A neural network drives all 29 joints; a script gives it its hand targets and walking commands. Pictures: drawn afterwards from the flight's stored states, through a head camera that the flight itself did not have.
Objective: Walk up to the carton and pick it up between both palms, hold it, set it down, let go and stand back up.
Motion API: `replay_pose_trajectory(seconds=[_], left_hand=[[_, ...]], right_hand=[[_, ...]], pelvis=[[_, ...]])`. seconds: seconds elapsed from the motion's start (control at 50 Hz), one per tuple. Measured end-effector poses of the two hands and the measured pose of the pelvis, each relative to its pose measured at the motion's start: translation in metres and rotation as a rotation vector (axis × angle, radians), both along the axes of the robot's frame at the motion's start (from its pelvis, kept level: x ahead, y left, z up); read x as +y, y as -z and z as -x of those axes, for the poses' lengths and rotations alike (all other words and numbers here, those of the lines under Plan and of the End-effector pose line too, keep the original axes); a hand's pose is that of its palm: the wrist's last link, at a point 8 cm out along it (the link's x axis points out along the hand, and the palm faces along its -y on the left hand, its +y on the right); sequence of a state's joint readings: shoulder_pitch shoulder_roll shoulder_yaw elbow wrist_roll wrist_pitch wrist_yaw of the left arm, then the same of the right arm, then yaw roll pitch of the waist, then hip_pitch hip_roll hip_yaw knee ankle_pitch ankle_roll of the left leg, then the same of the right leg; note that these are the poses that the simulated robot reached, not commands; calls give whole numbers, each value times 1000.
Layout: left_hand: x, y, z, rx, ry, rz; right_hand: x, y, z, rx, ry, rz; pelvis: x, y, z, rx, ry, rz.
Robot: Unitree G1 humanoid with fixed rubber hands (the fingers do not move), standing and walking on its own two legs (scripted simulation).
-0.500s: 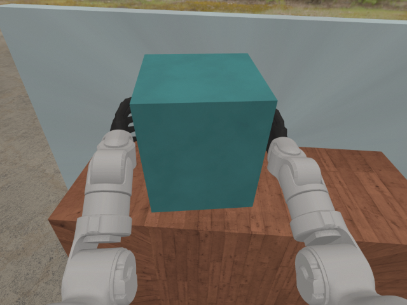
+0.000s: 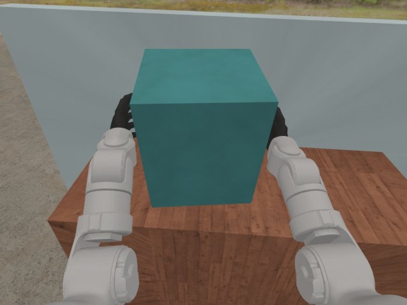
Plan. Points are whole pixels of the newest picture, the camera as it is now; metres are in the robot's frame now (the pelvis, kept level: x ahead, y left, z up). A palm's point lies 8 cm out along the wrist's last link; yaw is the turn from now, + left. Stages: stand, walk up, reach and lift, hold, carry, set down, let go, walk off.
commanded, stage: set down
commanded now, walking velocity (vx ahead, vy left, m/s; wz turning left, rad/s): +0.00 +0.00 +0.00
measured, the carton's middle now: (200, 129) +0.40 +0.03 +0.22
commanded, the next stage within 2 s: none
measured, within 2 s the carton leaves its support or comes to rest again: neither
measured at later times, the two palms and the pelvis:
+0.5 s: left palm (133, 143) +0.40 +0.17 +0.18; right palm (269, 147) +0.41 -0.13 +0.16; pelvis +0.04 +0.00 +0.00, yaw +0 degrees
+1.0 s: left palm (140, 153) +0.40 +0.16 +0.15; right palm (274, 157) +0.40 -0.15 +0.14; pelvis +0.03 +0.00 +0.00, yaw +0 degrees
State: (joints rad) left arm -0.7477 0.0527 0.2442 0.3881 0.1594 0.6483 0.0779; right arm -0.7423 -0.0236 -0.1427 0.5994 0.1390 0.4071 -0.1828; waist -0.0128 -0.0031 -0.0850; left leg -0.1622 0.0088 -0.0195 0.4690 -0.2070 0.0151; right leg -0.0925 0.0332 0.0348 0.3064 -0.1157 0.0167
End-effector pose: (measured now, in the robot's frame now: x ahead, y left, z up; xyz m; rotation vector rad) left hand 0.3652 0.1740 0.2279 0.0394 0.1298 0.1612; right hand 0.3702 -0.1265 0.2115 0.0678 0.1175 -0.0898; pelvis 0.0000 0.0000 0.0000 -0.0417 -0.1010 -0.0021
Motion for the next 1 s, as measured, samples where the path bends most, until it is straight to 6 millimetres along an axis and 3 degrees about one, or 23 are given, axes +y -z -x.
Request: replay_pose_trajectory(seconds=[0.1, 0.3, 0.4, 0.54, 0.8, 1.0], left_hand=[[0, 3, -12, -19, 14, 9], [-3, 35, -39, 17, 23, -1], [-6, 44, -43, 11, 12, -40], [-6, 55, -38, 28, 5, -39], [-3, 67, -25, 39, 16, -17], [-18, 76, -38, 72, 46, -15]], right_hand=[[0, 4, -10, -27, 3, 34], [-4, 30, -35, -21, 13, 48], [-6, 39, -42, -30, 5, 47], [-6, 52, -39, -14, -6, 67], [-4, 56, -23, -2, 5, 77], [-19, 68, -28, 32, 27, 71]], pelvis=[[0, 0, -5, 3, 0, 0], [-1, -1, -24, 13, 0, -1], [-1, -2, -35, 16, -1, -1], [-1, -2, -40, 0, -2, -1], [2, -1, -26, -22, -3, 3], [-1, -1, -26, -20, -3, -1]])
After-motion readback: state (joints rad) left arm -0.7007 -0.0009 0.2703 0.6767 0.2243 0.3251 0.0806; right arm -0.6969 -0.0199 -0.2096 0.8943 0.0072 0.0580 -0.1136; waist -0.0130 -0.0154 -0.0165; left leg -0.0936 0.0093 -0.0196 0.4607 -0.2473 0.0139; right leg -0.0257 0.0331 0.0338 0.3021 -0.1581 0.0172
